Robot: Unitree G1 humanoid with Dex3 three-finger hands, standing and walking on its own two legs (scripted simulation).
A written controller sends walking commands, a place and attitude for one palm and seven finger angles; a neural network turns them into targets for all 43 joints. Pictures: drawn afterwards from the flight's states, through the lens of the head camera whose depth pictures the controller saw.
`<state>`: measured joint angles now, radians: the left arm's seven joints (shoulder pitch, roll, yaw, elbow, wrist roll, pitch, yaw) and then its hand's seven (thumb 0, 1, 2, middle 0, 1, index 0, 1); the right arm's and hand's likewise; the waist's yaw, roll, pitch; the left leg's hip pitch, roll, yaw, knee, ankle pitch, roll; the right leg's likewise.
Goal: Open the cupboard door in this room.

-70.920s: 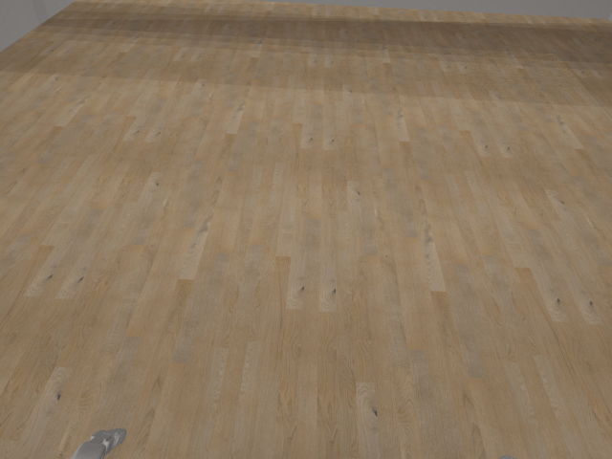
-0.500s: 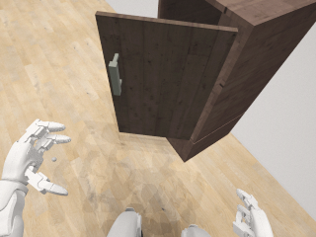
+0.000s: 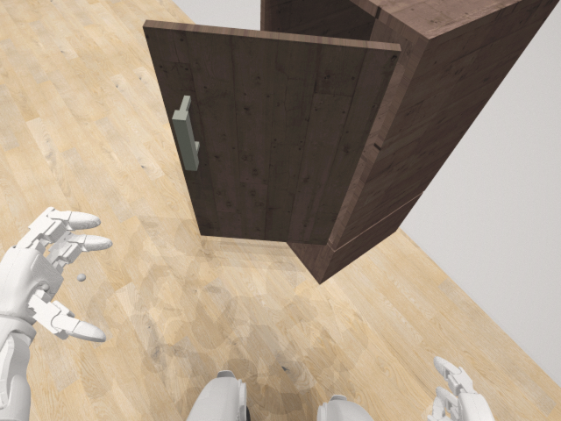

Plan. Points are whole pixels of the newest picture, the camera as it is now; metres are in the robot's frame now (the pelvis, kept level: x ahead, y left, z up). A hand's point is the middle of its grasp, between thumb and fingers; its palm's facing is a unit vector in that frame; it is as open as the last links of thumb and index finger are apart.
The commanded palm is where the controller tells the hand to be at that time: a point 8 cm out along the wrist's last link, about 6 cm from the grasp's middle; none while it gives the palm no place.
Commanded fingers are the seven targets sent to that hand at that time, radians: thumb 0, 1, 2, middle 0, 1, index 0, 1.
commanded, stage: raise the hand with hooked fingers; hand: left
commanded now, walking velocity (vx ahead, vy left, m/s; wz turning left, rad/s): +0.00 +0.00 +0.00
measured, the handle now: (189, 134) +0.56 +0.19 +0.03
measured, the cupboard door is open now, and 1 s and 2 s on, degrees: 51 51 51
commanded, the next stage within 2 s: move the hooked fingers beside the handle in 0.12 s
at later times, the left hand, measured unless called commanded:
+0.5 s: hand (102, 248) +0.33 +0.26 +0.04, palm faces -0.02 -1.00 -0.05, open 13.9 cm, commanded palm +0.31 +0.31 +0.05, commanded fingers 0.00 -0.50 0.30 -0.30 -1.20 -0.30 -1.20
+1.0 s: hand (117, 209) +0.39 +0.26 +0.04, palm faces -0.04 -1.00 -0.03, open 13.9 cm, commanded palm +0.37 +0.30 +0.04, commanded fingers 0.00 -0.50 0.30 -0.30 -1.20 -0.30 -1.20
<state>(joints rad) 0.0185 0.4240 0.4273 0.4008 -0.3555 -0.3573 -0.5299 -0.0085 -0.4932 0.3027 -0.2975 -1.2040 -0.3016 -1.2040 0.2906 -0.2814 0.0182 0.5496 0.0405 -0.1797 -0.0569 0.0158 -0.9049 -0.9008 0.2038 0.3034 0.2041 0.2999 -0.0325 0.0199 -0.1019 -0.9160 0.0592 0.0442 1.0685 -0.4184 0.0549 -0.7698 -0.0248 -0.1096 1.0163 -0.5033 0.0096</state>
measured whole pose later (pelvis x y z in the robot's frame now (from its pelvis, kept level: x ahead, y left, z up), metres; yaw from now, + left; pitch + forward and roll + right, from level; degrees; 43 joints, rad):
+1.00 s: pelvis +0.01 -0.01 -0.01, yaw -1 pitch +19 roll -4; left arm -0.39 0.50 0.47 0.77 -0.28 -0.38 -0.54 -0.01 -0.49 0.30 -0.30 -1.20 -0.30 -1.20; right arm 0.31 -0.28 0.02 0.60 0.04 -0.09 -0.05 0.01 -0.91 -0.90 0.20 0.30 0.20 0.30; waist -0.07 0.02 -0.12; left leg -1.01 0.08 0.04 1.12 -0.45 0.04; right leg -0.87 -0.01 -0.10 1.07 -0.53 0.00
